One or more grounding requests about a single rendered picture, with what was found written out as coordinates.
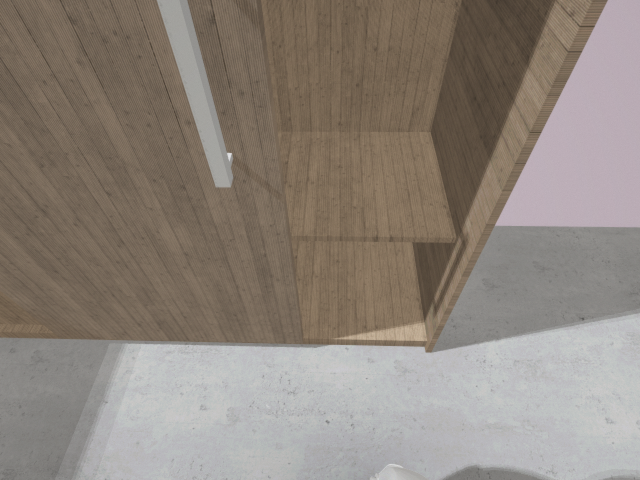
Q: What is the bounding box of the handle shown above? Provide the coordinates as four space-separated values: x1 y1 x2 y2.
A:
157 0 233 187

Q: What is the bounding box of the wardrobe door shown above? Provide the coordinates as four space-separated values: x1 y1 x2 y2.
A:
0 291 43 325
0 0 303 344

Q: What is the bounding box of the robot right shin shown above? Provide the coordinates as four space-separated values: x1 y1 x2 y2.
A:
379 464 403 474

